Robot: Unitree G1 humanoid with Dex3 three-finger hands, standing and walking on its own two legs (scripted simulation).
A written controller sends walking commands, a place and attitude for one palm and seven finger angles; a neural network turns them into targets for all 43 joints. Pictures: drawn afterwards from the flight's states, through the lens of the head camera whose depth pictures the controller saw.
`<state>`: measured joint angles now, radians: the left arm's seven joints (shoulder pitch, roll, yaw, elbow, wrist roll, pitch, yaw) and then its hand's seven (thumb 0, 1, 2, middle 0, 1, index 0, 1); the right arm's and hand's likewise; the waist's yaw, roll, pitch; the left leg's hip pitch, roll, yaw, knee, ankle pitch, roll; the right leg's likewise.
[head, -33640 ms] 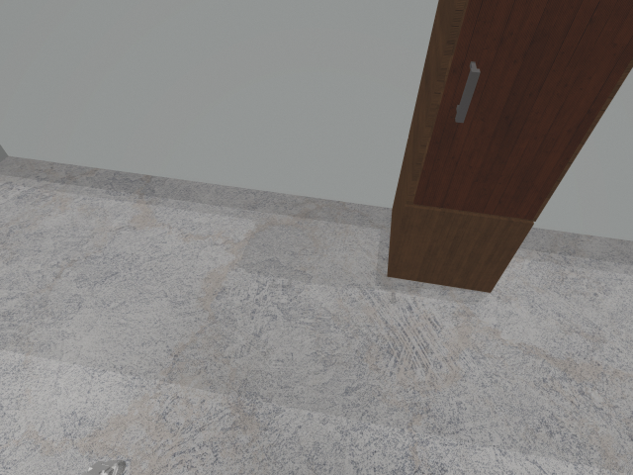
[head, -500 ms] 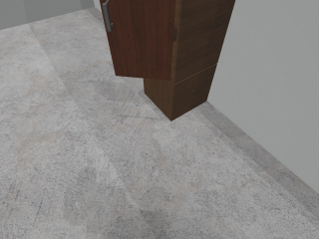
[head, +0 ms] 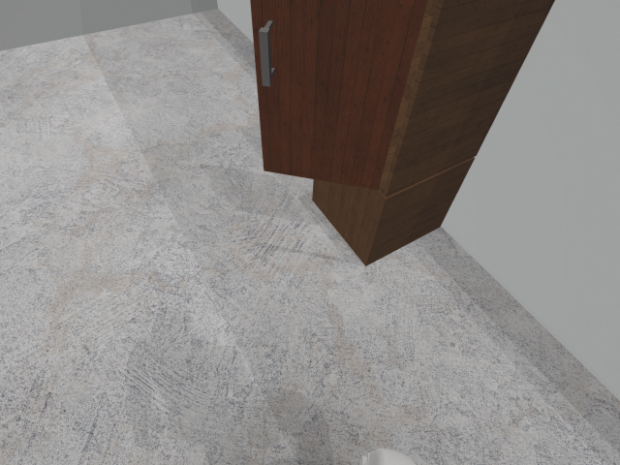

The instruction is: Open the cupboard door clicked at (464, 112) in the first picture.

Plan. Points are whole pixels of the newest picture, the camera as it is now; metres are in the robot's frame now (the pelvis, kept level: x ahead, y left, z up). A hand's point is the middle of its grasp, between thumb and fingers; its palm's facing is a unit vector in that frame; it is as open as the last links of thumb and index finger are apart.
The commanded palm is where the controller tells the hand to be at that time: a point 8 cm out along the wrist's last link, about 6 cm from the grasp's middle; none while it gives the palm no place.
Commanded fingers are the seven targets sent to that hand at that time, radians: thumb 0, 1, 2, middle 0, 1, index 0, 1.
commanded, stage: take the last steps up to it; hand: left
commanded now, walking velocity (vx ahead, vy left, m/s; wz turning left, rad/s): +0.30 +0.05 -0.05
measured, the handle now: (268, 54) +0.90 +0.17 +0.05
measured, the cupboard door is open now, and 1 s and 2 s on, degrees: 47 47 47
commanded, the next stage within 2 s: come to a stop and stand still in 0.58 s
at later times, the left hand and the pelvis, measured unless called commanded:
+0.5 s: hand (185, 418) +0.19 +0.20 -0.16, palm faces +0.08 -0.98 -0.20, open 7.2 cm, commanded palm none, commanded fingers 0.00 0.90 0.90 -0.20 -0.30 -0.20 -0.30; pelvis +0.19 +0.02 +0.01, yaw +0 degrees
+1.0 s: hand (199, 299) +0.40 +0.24 -0.17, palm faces -0.02 -0.97 -0.24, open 7.3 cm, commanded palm none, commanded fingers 0.00 0.90 0.90 -0.20 -0.30 -0.20 -0.30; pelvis +0.32 +0.05 -0.01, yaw -3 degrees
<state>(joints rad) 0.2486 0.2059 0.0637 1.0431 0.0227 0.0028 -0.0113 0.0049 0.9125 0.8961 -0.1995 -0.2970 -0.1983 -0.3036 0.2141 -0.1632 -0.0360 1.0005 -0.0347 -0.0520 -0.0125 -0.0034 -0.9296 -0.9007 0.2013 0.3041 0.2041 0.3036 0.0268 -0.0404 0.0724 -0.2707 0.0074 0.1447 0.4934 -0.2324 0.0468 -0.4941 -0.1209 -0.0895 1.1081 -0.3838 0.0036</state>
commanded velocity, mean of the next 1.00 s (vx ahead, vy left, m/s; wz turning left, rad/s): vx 0.07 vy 0.00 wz -0.02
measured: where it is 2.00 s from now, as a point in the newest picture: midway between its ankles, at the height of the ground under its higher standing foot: (285, 427)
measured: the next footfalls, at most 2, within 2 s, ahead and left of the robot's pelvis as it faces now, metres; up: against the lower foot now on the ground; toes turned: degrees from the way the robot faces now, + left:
right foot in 0.22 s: +0.18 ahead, -0.10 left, +0.00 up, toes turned -8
left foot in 0.58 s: +0.37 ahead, +0.16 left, +0.00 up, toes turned +6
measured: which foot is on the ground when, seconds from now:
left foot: down 0.00-0.22, up 0.24-0.56, down 0.58-0.98, up 1.00-1.00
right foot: up 0.00-0.20, down 0.22-0.58, up 0.60-0.92, down 0.94-1.00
